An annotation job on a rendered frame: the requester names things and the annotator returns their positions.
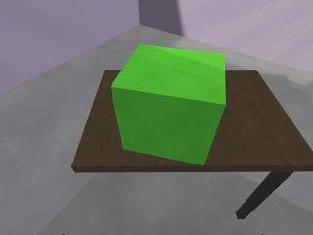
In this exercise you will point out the carton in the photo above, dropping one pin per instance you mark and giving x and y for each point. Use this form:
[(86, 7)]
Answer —
[(169, 102)]

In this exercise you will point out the table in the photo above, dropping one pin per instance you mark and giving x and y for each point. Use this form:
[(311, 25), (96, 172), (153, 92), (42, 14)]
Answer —
[(255, 134)]

